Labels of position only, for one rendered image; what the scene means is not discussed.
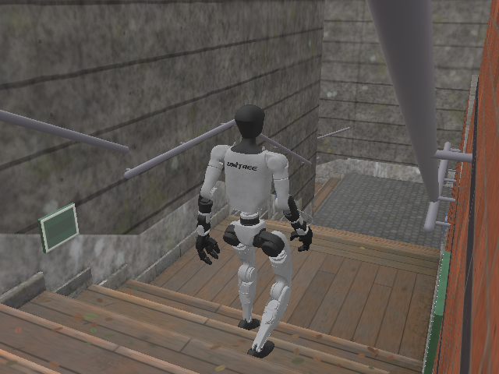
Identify stairs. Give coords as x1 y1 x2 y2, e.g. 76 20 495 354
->
259 218 440 256
313 178 341 215
0 279 423 374

